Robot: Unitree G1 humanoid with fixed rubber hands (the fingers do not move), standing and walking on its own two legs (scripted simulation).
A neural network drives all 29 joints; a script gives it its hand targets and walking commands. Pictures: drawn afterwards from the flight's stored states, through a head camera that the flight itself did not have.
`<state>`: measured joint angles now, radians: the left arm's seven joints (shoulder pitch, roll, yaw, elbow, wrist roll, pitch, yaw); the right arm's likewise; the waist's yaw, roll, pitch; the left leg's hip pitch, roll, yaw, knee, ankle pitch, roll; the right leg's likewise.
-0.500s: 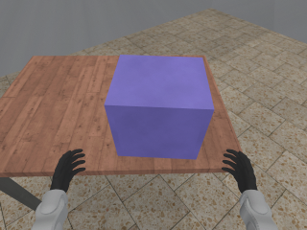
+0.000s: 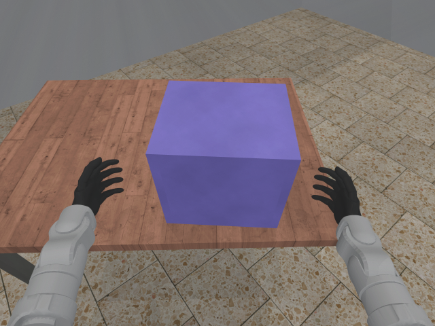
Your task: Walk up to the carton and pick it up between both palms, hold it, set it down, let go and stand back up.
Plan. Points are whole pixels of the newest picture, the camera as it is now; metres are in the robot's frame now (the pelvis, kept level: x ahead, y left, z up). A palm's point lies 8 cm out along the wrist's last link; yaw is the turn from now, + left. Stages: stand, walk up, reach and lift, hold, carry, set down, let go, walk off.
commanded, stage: reach and lift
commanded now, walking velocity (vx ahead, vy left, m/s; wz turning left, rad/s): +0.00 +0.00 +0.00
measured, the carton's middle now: (224, 155) +0.50 +0.02 +0.00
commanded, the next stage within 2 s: none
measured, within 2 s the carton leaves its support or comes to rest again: neither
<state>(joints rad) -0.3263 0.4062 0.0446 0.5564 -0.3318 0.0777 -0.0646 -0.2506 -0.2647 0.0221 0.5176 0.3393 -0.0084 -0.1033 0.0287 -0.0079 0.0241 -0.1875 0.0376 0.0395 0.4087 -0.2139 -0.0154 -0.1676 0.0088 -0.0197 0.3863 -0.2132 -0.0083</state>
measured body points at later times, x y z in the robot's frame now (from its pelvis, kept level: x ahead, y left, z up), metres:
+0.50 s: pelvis +0.00 +0.00 +0.00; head +0.03 +0.02 +0.45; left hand +0.41 +0.27 +0.11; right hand +0.40 -0.22 +0.10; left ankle +0.00 +0.13 -0.74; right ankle +0.00 -0.11 -0.74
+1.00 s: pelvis +0.00 +0.00 +0.00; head +0.05 +0.02 +0.44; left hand +0.46 +0.26 +0.16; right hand +0.46 -0.22 +0.16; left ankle +0.00 +0.13 -0.74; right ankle +0.00 -0.11 -0.74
